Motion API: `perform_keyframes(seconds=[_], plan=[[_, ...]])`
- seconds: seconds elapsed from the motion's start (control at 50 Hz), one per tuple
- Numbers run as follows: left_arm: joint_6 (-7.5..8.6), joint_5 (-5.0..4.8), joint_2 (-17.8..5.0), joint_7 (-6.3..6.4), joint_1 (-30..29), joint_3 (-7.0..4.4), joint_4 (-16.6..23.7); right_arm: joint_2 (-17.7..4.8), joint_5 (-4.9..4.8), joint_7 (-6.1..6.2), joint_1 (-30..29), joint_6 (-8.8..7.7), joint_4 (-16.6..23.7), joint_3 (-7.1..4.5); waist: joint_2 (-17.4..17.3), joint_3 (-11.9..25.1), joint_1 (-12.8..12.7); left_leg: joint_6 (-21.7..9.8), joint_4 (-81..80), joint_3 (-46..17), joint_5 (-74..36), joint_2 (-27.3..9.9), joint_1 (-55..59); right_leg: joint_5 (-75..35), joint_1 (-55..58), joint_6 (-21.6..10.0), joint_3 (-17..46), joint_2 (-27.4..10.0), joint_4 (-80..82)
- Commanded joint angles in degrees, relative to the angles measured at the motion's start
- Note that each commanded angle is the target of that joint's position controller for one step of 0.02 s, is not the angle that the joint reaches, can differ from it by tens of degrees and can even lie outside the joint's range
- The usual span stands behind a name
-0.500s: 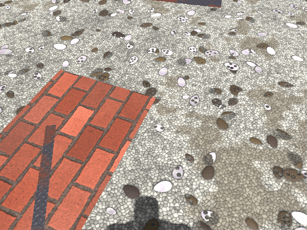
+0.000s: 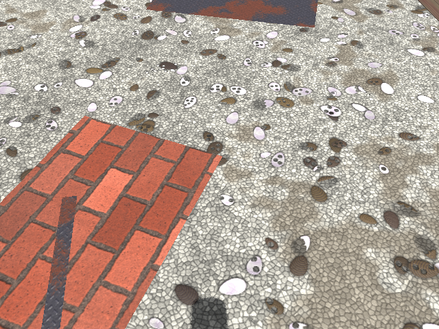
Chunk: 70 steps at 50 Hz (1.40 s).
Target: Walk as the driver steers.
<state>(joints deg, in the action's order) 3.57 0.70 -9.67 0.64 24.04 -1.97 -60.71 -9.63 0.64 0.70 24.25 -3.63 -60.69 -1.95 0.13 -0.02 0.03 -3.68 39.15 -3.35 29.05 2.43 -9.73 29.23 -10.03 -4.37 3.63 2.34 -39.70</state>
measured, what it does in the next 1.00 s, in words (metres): walks ahead: right foot, then left foot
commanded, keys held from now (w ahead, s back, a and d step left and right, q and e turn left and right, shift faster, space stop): w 1.00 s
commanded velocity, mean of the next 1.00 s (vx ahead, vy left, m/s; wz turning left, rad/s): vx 0.47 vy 0.00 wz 0.00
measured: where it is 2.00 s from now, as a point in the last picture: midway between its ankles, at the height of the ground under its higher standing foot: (254, 205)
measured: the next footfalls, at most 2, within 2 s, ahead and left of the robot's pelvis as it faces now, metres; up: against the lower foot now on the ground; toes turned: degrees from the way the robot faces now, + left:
right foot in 0.26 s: +0.25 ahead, -0.14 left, +0.00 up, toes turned -1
left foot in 0.86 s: +0.57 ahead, -0.02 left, +0.00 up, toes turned +3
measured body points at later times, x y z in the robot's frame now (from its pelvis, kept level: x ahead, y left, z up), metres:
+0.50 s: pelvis +0.21 -0.09 +0.03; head +0.22 -0.11 +0.48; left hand +0.20 +0.15 -0.11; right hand +0.32 -0.34 -0.11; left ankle +0.23 +0.05 -0.63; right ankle +0.21 -0.14 -0.71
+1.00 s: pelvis +0.49 -0.07 +0.02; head +0.51 -0.07 +0.47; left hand +0.47 +0.18 -0.13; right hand +0.57 -0.32 -0.12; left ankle +0.53 -0.02 -0.71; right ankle +0.37 -0.17 -0.61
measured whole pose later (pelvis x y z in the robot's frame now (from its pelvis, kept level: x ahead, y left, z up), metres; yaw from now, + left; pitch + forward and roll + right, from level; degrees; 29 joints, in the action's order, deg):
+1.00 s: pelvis +0.49 -0.07 +0.02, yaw -1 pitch -1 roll +1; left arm 4.6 1.3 -11.3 0.1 21.0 -1.8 -58.1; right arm -12.6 1.0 -0.6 11.4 -4.3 -55.1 -3.0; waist 0.9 -3.6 -1.1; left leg -6.8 25.1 6.8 9.9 5.2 -14.8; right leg 18.1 -19.8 -5.5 0.2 0.4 -68.8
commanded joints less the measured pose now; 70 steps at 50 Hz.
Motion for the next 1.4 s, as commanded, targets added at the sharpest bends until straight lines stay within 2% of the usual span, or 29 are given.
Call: perform_keyframes(seconds=[0.02, 0.04, 0.06, 0.08, 0.12, 0.18, 0.22, 0.26, 0.28, 0.3, 0.32, 0.34, 0.36, 0.44, 0.6, 0.76, 0.8, 0.84, 0.86, 0.88, 0.9, 0.92, 0.96, 0.98, 1.04, 1.16, 1.3, 1.36, 1.4], plan=[[2.53, 0.29, -4.58, -0.45, 0.34, -1.05, 2.99, -7.13, 0.20, -0.05, 7.79, -2.19, 0.12, -1.62, -4.59, -7.76, 2.09, -9.42, -6.47, -16.27, -16.38, -7.61, 3.03, -15.03, -12.95, -4.91, 4.89, -1.24, -3.28], [2.84, 0.31, -4.06, -0.93, -3.07, -1.06, 4.31, -9.14, 0.43, 0.04, 13.08, -2.27, -1.70, -2.29, -9.42, -6.00, 4.90, -11.56, -10.15, -21.59, -24.25, -10.88, 13.59, -18.36, -22.00, -2.97, -0.45, 1.48, -11.81], [2.90, 0.49, -4.86, -1.32, -10.97, -1.32, 7.39, -10.56, 0.83, 0.20, 19.06, -1.84, -3.74, -2.79, -14.24, -7.49, 9.28, -15.12, -16.05, -29.88, -31.76, -17.59, 22.96, -5.06, -36.38, -1.19, -5.64, 2.12, -23.27], [2.75, 0.92, -6.15, -1.28, -19.57, -1.79, 11.19, -10.46, 1.25, 0.42, 20.66, -1.53, -4.41, -2.60, -13.28, -11.77, 10.52, -17.24, -17.90, -35.30, -36.57, -23.23, 25.81, 9.74, -48.99, -1.06, -5.32, -0.25, -30.13], [2.65, 0.36, -4.33, -1.17, -27.72, -1.34, 16.02, -10.37, 2.54, 1.01, 18.14, -1.13, -3.69, -2.48, -6.56, -13.14, 9.88, -15.04, -18.33, -32.13, -34.67, -24.20, 25.73, 13.24, -56.78, -1.06, -0.90, -5.24, -33.67], [1.68, -0.70, -4.17, -3.08, -21.98, -0.63, 17.94, -10.42, 2.04, 1.19, -1.97, -1.30, 2.36, -2.10, -5.65, -10.88, -0.63, -6.33, -28.59, -15.08, -19.19, -15.70, -0.33, -3.96, -25.90, -0.49, -3.09, -5.77, -7.48], [-0.50, -1.42, -6.73, -3.29, -0.65, -3.09, 10.26, -13.07, -0.17, 0.61, -7.36, -1.79, 3.13, -2.50, -6.18, -2.22, -10.70, -2.84, -22.92, -6.04, -29.42, -10.39, -14.61, -23.14, 12.06, 0.70, -9.23, 1.99, -0.84], [-1.97, -0.26, -11.21, -1.30, 17.73, -5.55, 3.92, -13.76, 0.25, 0.05, -4.64, -2.53, 1.66, -2.49, 2.03, 6.87, -18.79, -0.40, 7.20, 1.23, -36.81, -4.98, -16.29, -12.65, 27.16, 1.13, -9.23, 0.77, 0.85], [-1.57, 1.52, -13.86, -0.61, 18.14, -4.97, 3.68, -4.26, 1.16, -0.73, -3.41, -2.80, 2.39, -0.52, 15.65, 6.12, -15.10, 0.57, 32.66, 1.34, 1.21, 1.08, -21.15, 6.63, 21.27, -0.62, 11.34, -13.66, 10.85], [-1.27, 1.50, -14.47, -0.73, 10.84, -3.83, 5.15, -1.35, -0.62, -1.42, 2.49, -2.96, 5.05, -0.20, 19.98, 3.85, -7.15, -0.95, 40.47, -6.58, 0.93, 5.12, -28.08, 15.32, 13.78, -3.62, 45.53, -21.47, 33.48], [-0.87, 1.35, -13.62, -1.08, -1.06, -3.54, 7.92, -3.55, -0.69, -1.69, 3.39, -1.96, 5.23, -0.51, 11.43, -3.80, -0.69, -1.83, 42.43, -3.41, -6.20, -0.52, -30.35, 22.10, 6.64, -6.00, 46.05, -23.96, 35.43], [0.00, 0.43, -10.03, -1.64, -9.04, -2.80, 10.66, -5.10, 0.75, -1.72, 0.64, -1.15, 5.26, -0.66, 2.26, -7.59, 0.55, -1.83, 39.63, -0.81, -13.44, -4.22, -28.28, 12.20, -0.58, -6.76, 36.52, -21.98, 31.95], [1.01, 0.08, -9.93, -2.02, -9.97, -2.63, 10.54, -4.52, 1.49, -1.56, -0.74, -0.73, 5.18, -0.50, -0.27, -7.06, 1.02, -1.71, 36.41, -0.88, -15.27, -5.83, -24.63, -0.13, -3.86, -6.47, 27.45, -18.60, 29.96], [3.00, 0.14, -6.94, -1.52, -3.67, -1.28, 6.49, -6.40, 1.27, -2.27, -2.95, 0.95, 6.49, -0.94, 4.10, -4.15, 2.56, -0.95, 28.02, 1.02, -17.10, -7.45, -21.08, -24.91, -2.50, -5.96, 12.36, -13.33, 30.20], [2.63, -0.34, -5.44, -0.65, 7.38, -0.12, 2.91, -5.21, 0.91, -2.96, -22.67, 1.51, 12.29, -0.47, 2.00, -5.56, -1.93, 1.66, 11.65, 6.11, -27.68, -6.50, -33.39, -38.66, 9.71, -4.44, 4.42, -11.82, 32.86], [2.41, 0.77, -5.83, 0.64, 12.06, 0.36, -0.16, -4.57, 0.15, -2.70, -32.44, 0.63, 15.74, 0.45, 3.91, -6.96, -3.91, -0.94, -4.98, 9.73, -26.56, -2.62, -28.70, -56.30, 19.11, -4.75, 1.48, -13.05, 28.64], [2.42, 0.85, -6.99, 0.90, 10.09, 0.20, -0.29, -5.26, 0.10, -2.10, -28.30, 0.17, 14.87, 0.09, 4.85, -4.66, -1.41, -3.00, -7.34, 10.99, -22.16, 0.08, -20.79, -71.45, 19.54, -3.90, 0.01, -13.19, 22.70], [2.14, 0.88, -8.45, 0.93, 8.68, -0.09, -0.42, -7.50, 0.09, -1.02, -15.38, -0.45, 10.78, -1.15, 5.56, 1.83, 3.70, -5.39, -10.82, 10.82, -20.27, 2.54, -6.56, -79.45, 18.70, -3.24, -0.58, -12.74, 8.45], [2.18, 0.26, -8.83, 0.65, 6.23, -0.10, 0.37, -9.18, 0.80, -0.38, -5.88, -0.95, 8.16, -2.03, 5.05, 6.18, 8.36, -7.53, -13.30, 7.04, -22.66, -1.20, 7.56, -70.24, 10.20, -2.99, -1.45, -11.64, -2.56], [2.47, -0.18, -6.57, 0.37, 5.29, 0.48, 2.71, -14.34, 2.27, 0.20, 3.74, -1.07, 6.69, -3.44, -1.81, 13.58, 10.98, -11.02, -13.43, -9.12, -17.09, -15.62, 21.09, -44.27, -1.70, -2.71, -4.14, -7.33, -20.87], [2.24, -1.71, -3.42, -0.15, 11.81, 0.45, 2.25, -14.93, 1.76, -0.51, 1.80, -0.25, 6.68, -3.83, -12.10, 17.22, 5.56, -19.60, -20.36, -36.32, -15.39, -27.36, 30.88, -0.38, -21.52, -0.75, -4.22, 3.27, -39.95], [1.99, 0.00, -8.33, 0.13, 6.89, -0.60, 2.87, -12.12, -0.08, -1.21, -3.59, -0.02, 7.20, -3.39, -2.16, 8.59, 4.52, -17.90, -23.82, -31.42, -11.88, -24.49, 22.97, -5.16, -26.99, -1.93, 0.07, -1.06, -40.52], [2.12, 0.26, -6.59, -0.45, -0.29, -0.68, 5.02, -6.23, 0.08, -1.67, -9.92, -0.94, 7.51, -1.79, 1.35, -2.47, 1.03, -14.20, -28.37, -18.09, -19.74, -19.87, 7.55, -11.81, -24.92, -1.65, -0.33, -4.92, -34.12], [1.39, 0.95, -5.95, -0.74, -1.09, -0.80, 5.39, -4.69, 0.27, -1.43, -9.20, -1.53, 6.57, -1.17, 1.06, -3.34, -0.53, -12.09, -29.18, -13.93, -23.01, -17.34, 3.46, -12.62, -22.24, -1.16, -0.09, -6.25, -30.97], [-0.35, 1.58, -3.36, -1.92, -0.56, -0.46, 5.47, -5.22, -0.01, -0.95, -5.05, -2.86, 3.96, -0.88, -1.39, -3.40, -2.56, -10.16, -30.88, -7.08, -31.06, -14.02, 0.02, -14.26, -20.08, 0.51, -2.16, -6.99, -26.26], [-1.01, 0.81, -4.12, -2.50, -16.98, -0.13, 11.23, -6.55, -0.25, -1.01, 1.56, -2.83, 2.12, -0.45, -3.02, -5.98, 0.31, -7.15, -32.20, -0.16, -41.28, -10.51, 2.02, -26.86, -26.35, 2.68, -6.46, -7.91, -9.75], [-0.52, 0.39, -4.64, -2.27, -28.32, 0.40, 14.93, -7.63, 0.62, 0.02, 8.12, -2.32, -0.05, -0.25, -4.36, -6.38, 3.50, -7.21, -28.79, -0.07, -47.64, -13.77, 14.96, -27.36, -26.29, 0.78, -8.07, -5.05, 4.44], [0.27, 0.50, -5.94, -1.77, -23.93, -0.31, 14.10, -8.82, 0.93, 0.51, 5.93, -2.09, -0.08, -0.58, -4.74, -4.24, 0.23, -6.37, -21.28, 1.19, -62.41, -14.86, 17.19, -20.28, -17.70, -1.91, -8.96, -2.09, 8.51], [1.21, 1.11, -8.28, -0.81, -7.96, -1.78, 8.73, -9.29, 0.52, 0.36, 4.12, -1.78, 0.21, -0.65, -3.21, 3.75, -6.42, -4.65, -3.52, 3.72, -64.10, -12.13, 12.01, -22.11, 2.15, -4.69, -8.99, -0.39, 13.86]])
